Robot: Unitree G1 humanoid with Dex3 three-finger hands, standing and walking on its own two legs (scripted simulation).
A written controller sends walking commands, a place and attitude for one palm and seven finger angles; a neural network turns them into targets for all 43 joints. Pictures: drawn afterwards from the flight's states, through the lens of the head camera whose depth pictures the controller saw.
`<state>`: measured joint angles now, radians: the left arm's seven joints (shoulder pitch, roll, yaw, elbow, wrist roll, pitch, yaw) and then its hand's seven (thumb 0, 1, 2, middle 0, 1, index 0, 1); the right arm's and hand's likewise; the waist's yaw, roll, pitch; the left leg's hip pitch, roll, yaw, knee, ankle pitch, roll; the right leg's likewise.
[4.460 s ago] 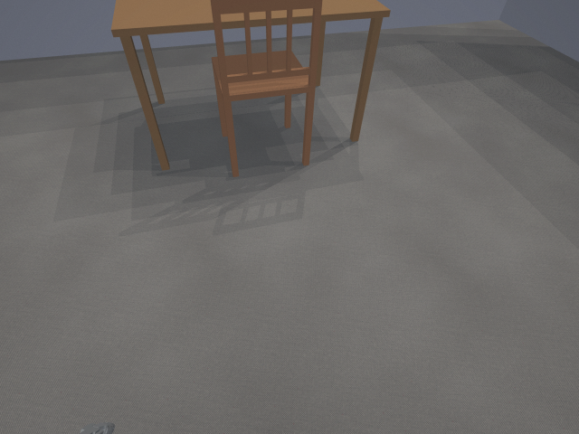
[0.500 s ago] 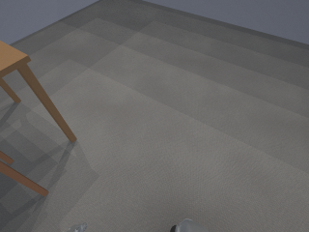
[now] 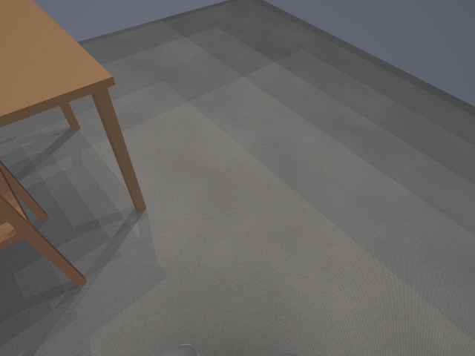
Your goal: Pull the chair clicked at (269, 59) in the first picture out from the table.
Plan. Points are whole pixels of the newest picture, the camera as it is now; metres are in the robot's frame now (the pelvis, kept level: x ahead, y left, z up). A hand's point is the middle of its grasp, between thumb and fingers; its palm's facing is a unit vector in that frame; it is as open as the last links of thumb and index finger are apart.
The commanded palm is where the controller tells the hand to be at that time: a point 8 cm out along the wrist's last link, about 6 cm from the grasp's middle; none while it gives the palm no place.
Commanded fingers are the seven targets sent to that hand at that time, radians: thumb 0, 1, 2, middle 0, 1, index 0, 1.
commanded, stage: turn to face it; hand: left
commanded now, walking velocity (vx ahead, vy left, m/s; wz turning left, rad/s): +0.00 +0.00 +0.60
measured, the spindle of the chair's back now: out of the picture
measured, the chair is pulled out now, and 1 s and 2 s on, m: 0.00 0.00 0.00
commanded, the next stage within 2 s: take the last steps up to it in 1.16 s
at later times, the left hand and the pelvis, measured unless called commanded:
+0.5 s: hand out of the picture +0.05 +0.15 -0.13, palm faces +0.30 -0.91 -0.30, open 7.4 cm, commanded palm none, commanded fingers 0.00 0.90 0.90 -0.20 -0.30 -0.20 -0.30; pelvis +0.02 -0.07 +0.01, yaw +19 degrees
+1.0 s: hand out of the picture -0.06 +0.18 -0.14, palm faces +0.58 -0.76 -0.30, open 7.4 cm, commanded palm none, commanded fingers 0.00 0.90 0.90 -0.20 -0.30 -0.20 -0.30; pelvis +0.01 -0.05 +0.01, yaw +35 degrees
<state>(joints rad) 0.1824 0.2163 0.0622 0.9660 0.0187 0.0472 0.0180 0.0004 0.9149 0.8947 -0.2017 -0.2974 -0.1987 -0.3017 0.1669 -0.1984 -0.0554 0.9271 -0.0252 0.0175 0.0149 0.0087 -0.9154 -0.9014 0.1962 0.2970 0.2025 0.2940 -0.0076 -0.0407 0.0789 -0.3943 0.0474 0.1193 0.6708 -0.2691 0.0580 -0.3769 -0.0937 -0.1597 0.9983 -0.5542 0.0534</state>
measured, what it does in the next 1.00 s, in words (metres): steps on the spot, turning left: right foot, then left foot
